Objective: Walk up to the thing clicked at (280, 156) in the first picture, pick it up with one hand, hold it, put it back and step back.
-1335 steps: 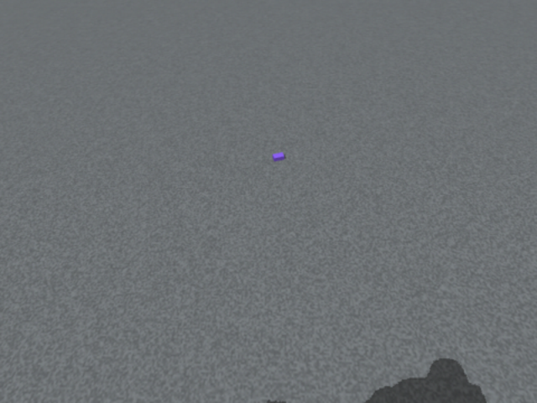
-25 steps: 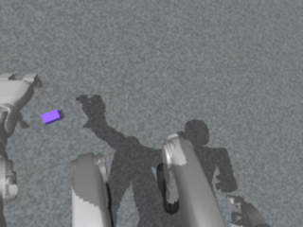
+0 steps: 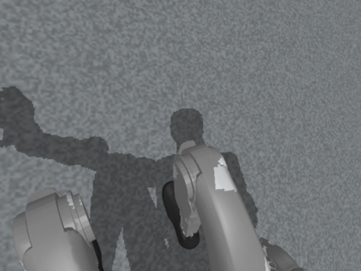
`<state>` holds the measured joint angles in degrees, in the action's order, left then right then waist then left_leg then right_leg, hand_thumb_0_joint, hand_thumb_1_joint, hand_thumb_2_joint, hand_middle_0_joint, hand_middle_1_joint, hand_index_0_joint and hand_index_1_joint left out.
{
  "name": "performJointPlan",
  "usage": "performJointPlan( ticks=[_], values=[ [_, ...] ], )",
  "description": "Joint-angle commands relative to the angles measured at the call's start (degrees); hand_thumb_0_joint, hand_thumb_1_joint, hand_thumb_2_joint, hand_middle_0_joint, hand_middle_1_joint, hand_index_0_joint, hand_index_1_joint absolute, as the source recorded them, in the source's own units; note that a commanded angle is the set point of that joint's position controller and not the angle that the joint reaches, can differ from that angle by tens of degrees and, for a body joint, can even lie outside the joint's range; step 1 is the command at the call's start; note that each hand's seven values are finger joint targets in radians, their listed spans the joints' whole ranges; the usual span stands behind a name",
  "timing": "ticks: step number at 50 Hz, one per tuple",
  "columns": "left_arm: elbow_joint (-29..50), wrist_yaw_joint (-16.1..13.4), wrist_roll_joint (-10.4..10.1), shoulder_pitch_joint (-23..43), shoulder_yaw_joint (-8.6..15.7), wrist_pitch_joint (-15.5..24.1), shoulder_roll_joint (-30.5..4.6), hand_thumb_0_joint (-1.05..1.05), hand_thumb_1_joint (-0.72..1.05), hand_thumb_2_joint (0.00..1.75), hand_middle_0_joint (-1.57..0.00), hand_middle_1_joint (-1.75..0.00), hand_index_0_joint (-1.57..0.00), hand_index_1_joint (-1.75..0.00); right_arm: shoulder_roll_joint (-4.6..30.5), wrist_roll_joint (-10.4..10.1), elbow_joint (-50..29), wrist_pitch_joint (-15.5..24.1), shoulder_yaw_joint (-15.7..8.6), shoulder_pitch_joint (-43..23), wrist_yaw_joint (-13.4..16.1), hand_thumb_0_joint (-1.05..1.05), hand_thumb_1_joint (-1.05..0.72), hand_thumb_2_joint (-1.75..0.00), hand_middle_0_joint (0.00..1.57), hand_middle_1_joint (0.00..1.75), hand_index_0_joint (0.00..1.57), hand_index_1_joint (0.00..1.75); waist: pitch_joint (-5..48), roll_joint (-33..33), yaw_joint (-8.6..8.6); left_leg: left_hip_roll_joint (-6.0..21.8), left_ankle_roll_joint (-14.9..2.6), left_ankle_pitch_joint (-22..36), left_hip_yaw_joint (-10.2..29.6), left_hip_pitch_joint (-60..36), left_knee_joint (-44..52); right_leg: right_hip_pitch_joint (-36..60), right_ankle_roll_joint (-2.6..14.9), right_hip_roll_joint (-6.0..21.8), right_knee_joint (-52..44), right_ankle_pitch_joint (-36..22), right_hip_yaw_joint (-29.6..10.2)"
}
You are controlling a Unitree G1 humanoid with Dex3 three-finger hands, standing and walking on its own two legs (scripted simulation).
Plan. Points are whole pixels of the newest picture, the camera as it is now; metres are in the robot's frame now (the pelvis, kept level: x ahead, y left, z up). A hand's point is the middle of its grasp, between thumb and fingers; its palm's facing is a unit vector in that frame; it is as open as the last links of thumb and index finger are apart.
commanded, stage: approach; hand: left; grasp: from above
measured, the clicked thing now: out of the picture +0.46 +0.35 -0.30
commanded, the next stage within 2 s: rest palm in 0.04 s
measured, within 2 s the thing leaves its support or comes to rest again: neither
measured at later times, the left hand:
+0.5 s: hand out of the picture +0.42 +0.34 -0.22, palm faces -0.52 -0.11 -0.85, open 13.0 cm
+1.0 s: hand out of the picture +0.45 +0.34 -0.25, palm faces -0.49 -0.10 -0.87, open 13.9 cm
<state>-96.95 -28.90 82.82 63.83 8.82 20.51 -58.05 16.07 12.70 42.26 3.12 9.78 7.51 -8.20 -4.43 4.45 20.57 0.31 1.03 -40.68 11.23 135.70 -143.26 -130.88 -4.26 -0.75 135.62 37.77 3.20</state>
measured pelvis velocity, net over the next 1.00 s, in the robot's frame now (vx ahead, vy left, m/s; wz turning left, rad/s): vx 0.00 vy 0.01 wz -0.06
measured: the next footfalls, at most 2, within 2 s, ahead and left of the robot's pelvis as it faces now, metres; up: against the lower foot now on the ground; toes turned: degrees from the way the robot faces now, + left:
none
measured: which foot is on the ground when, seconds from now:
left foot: down 0.00-1.00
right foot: down 0.00-1.00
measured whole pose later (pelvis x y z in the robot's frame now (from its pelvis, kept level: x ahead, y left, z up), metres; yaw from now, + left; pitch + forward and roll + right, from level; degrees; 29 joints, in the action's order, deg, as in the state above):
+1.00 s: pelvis +0.00 +0.01 -0.02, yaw -3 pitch +28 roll -14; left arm -96.5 -29.3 77.6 57.9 10.4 15.0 -60.7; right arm 17.9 15.7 38.5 8.4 14.0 5.2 -12.9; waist -7.8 5.9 21.1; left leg 0.1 0.2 -42.3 14.4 136.5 -149.0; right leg -129.8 -4.7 -2.0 138.2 38.2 5.5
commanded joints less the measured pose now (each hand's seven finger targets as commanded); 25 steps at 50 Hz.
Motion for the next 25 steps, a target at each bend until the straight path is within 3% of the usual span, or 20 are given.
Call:
performJointPlan(
  ticks=[1,2,3,4,5,7,8,11,13,16,17,18,20,25],
  values=[
    [9.54,-3.42,-1.07,13.99,3.54,-1.30,-20.55,0.00,-0.22,0.71,-0.35,-0.76,-0.36,-0.74,18.24,0.78,-1.76,0.11,-4.39,12.03,0.53,0.00,-0.92,-0.90,0.20,0.30,0.20,0.30,43.16,-28.85,-0.42,0.71,-1.88,19.60,-6.54,-36.55,12.35,21.61,5.14,-2.04,-9.60,-18.30,7.91],
    [10.10,-3.26,-1.42,12.98,4.06,-1.58,-20.56,0.00,-0.22,0.70,-0.34,-0.76,-0.36,-0.74,18.75,0.90,-2.19,0.08,-4.58,11.95,0.43,0.00,-0.91,-0.90,0.20,0.30,0.20,0.30,42.39,-29.21,-0.54,0.77,-1.59,20.30,-6.37,-36.36,12.63,21.20,5.32,-1.98,-9.17,-18.59,8.23],
    [10.98,-3.27,-1.75,10.09,6.16,-2.10,-22.54,0.00,-0.22,0.70,-0.34,-0.76,-0.36,-0.74,18.43,0.78,-1.80,-0.05,-4.91,12.04,0.42,0.00,-0.92,-0.90,0.20,0.30,0.20,0.30,43.25,-30.32,-2.22,0.84,-1.61,21.30,-6.52,-36.10,12.73,22.98,5.20,-2.17,-9.23,-19.64,8.10],
    [12.05,-2.73,-2.21,8.93,5.60,-2.64,-21.30,0.00,-0.20,0.68,-0.35,-0.75,-0.37,-0.73,18.64,1.17,-2.85,0.01,-5.06,12.11,0.14,0.00,-0.92,-0.90,0.20,0.30,0.20,0.30,42.95,-30.26,-1.85,0.79,-1.46,21.72,-6.80,-36.64,12.22,22.71,5.28,-2.12,-9.06,-19.78,8.12],
    [14.06,-2.31,-3.34,7.26,6.36,-2.98,-20.00,0.00,-0.21,0.69,-0.34,-0.74,-0.36,-0.73,18.87,0.98,-2.96,-0.12,-5.74,11.59,0.11,0.00,-0.92,-0.90,0.20,0.30,0.20,0.30,42.57,-31.04,-2.80,0.84,-1.10,22.49,-6.54,-36.86,12.69,21.93,5.50,-2.05,-8.96,-19.79,8.67],
    [18.27,-0.38,-4.41,4.54,7.47,-3.57,-20.63,0.00,-0.22,0.69,-0.33,-0.76,-0.35,-0.74,18.69,0.85,-3.60,-0.04,-6.76,11.94,-0.39,0.00,-0.92,-0.90,0.20,0.30,0.20,0.30,43.81,-32.10,-3.72,0.76,-1.14,22.06,-6.89,-37.11,12.73,23.01,5.53,-2.11,-9.42,-19.59,8.23],
    [20.95,0.46,-5.85,2.70,7.85,-3.80,-18.94,0.00,-0.27,0.75,-0.30,-0.73,-0.30,-0.73,18.89,0.33,-4.36,-0.39,-7.54,11.16,-0.32,0.00,-0.91,-0.90,0.20,0.30,0.20,0.30,44.83,-32.45,-4.45,0.70,-0.91,22.39,-6.71,-36.84,13.35,23.66,5.78,-1.87,-9.47,-19.88,8.48],
    [20.79,3.72,-6.94,2.77,6.25,-3.77,-15.86,0.00,-0.36,0.82,-0.24,-0.78,-0.24,-0.79,18.75,-0.34,-3.63,-0.96,-8.49,12.25,-0.81,0.00,-0.91,-0.90,0.20,0.30,0.20,0.30,41.47,-28.85,-3.08,0.66,-1.31,19.92,-6.61,-33.00,12.67,22.32,5.74,-1.82,-10.15,-18.44,8.47],
    [19.24,5.29,-7.72,3.46,3.26,-2.63,-11.76,0.00,-0.38,0.84,-0.23,-0.79,-0.22,-0.80,19.26,-0.45,-3.82,-1.42,-8.31,12.03,-0.80,0.00,-0.92,-0.91,0.20,0.30,0.20,0.30,38.63,-25.72,-1.21,0.65,-1.45,17.72,-5.82,-30.91,12.03,20.19,5.84,-1.89,-10.94,-16.67,9.10],
    [16.12,5.79,-7.50,5.18,2.00,0.57,-11.24,0.00,-0.36,0.82,-0.24,-0.81,-0.24,-0.81,18.58,-0.21,-2.78,-1.98,-6.70,12.38,-0.96,0.00,-0.91,-0.91,0.20,0.30,0.20,0.30,34.61,-21.42,0.32,0.58,-1.83,13.72,-5.19,-28.40,11.67,19.94,5.33,-2.06,-11.74,-13.42,9.58],
    [15.77,5.42,-7.37,6.24,2.05,1.91,-12.04,0.00,-0.33,0.81,-0.26,-0.81,-0.26,-0.81,18.56,0.00,-2.77,-2.08,-6.12,11.68,-0.90,0.00,-0.91,-0.90,0.20,0.30,0.20,0.30,34.15,-20.53,0.23,0.51,-1.88,12.09,-5.14,-28.56,11.54,19.47,5.30,-2.15,-12.29,-11.88,9.80],
    [15.86,4.89,-7.09,7.84,0.08,3.32,-10.51,0.00,-0.32,0.80,-0.26,-0.80,-0.26,-0.80,19.40,0.38,-3.02,-1.98,-6.14,10.73,-0.82,0.00,-0.91,-0.90,0.20,0.30,0.20,0.30,34.76,-20.74,0.80,0.49,-1.86,11.88,-5.14,-29.10,11.46,20.24,4.98,-2.21,-12.28,-11.94,9.90],
    [13.24,3.03,-5.35,8.51,-0.01,5.54,-12.37,0.00,-0.31,0.79,-0.25,-0.84,-0.26,-0.83,19.17,0.58,-2.95,-1.76,-4.89,9.47,-0.66,0.00,-0.91,-0.90,0.20,0.30,0.20,0.30,33.62,-21.09,0.90,0.57,-1.70,10.30,-4.89,-30.66,11.34,18.63,5.03,-2.45,-11.79,-10.46,10.08],
    [9.03,-4.80,-0.72,9.03,-0.31,7.55,-14.49,0.00,-0.29,0.79,-0.23,-0.86,-0.25,-0.84,19.42,1.92,-1.94,-1.40,-3.51,5.78,-0.24,0.00,-0.90,-0.90,0.20,0.30,0.20,0.30,32.75,-23.68,-0.06,0.77,-1.37,7.21,-4.58,-31.06,13.20,16.87,5.04,-3.24,-10.47,-7.70,10.59]
  ],
)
